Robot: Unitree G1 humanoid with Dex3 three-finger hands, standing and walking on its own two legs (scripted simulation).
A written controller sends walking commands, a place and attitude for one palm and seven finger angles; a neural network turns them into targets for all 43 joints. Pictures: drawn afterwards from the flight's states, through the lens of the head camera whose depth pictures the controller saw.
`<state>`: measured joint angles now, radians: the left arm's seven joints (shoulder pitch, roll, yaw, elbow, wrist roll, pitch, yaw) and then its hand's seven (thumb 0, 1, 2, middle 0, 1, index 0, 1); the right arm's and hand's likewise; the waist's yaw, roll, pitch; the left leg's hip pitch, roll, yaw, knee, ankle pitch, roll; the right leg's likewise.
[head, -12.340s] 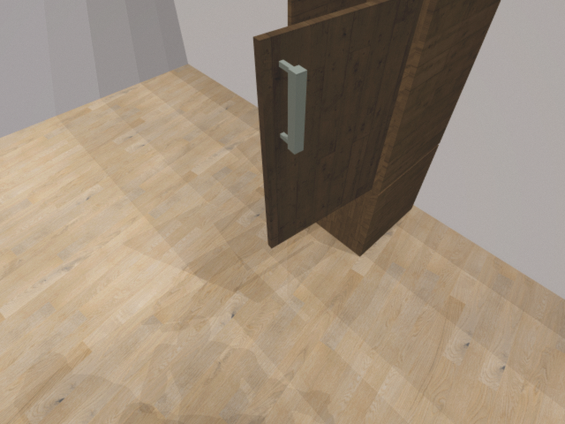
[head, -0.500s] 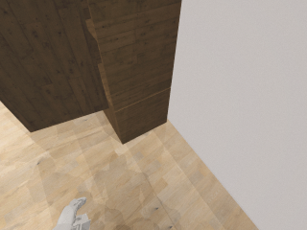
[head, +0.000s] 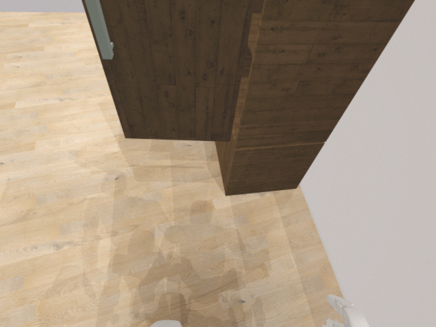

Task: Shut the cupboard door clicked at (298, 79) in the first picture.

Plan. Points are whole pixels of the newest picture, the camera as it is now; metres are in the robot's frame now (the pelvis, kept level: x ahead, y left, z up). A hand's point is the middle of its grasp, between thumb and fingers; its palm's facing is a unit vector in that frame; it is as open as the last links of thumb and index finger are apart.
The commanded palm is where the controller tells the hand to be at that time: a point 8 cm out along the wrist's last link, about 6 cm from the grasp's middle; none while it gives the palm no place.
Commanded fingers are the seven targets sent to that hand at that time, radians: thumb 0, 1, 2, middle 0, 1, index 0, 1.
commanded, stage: take the last steps up to it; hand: left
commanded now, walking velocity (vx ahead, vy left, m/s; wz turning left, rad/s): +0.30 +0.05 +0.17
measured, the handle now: (100, 19) +0.72 +0.37 +0.13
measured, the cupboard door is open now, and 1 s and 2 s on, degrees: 82 82 82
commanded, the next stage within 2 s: come to a stop and stand still in 0.78 s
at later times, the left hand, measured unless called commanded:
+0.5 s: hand out of the picture +0.12 +0.17 -0.15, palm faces +0.11 -0.97 -0.21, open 7.3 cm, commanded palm none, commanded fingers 0.00 0.90 0.90 -0.20 -0.30 -0.20 -0.30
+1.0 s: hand (112, 280) +0.20 +0.24 -0.17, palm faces +0.14 -0.98 -0.16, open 7.3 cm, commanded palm none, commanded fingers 0.00 0.90 0.90 -0.20 -0.30 -0.20 -0.30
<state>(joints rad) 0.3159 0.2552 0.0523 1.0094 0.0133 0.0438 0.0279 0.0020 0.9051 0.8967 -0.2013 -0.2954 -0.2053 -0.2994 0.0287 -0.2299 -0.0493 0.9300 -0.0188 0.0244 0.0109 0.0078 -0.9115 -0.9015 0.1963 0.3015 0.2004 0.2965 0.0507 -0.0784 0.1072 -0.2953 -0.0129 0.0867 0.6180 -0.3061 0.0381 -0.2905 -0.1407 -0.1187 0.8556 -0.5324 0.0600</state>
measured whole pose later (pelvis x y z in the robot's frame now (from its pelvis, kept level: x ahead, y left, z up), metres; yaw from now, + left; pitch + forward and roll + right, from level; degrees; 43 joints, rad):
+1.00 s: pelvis +0.21 +0.07 +0.02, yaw +4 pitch +0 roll +0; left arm 0.26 0.17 0.05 1.08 0.02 0.00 0.02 0.00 0.91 0.90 -0.20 -0.29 -0.20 -0.30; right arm 0.20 -0.14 -0.03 1.05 -0.02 -0.06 -0.04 0.00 -0.95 -0.90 0.20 0.30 0.21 0.30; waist 0.02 -0.06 0.06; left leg -0.24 0.00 0.16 0.43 -0.19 0.07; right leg -0.44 -0.08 -0.05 1.02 -0.35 0.02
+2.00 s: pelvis +0.20 +0.07 +0.01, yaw +3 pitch +0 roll +2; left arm 0.26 0.19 0.03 1.09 0.02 0.02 0.03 0.00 0.91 0.90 -0.20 -0.29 -0.20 -0.30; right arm 0.18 -0.14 -0.02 1.05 -0.01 0.00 -0.03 0.00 -0.93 -0.90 0.20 0.30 0.21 0.30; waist 0.04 -0.05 0.05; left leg -0.19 -0.04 0.08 0.46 -0.27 0.04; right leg -0.19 -0.06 -0.01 0.51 -0.30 0.02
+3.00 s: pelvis +0.21 +0.06 +0.01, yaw +5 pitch +0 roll -1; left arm 0.30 0.16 0.00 1.08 0.02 -0.01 0.02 0.00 0.91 0.90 -0.20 -0.30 -0.21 -0.30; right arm 0.28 -0.19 0.00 1.09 -0.02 0.01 0.00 0.01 -0.91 -0.90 0.20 0.30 0.20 0.30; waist 0.01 0.00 0.02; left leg -0.26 0.02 0.05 0.61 -0.37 0.01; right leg -0.18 0.00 -0.06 0.52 -0.34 -0.02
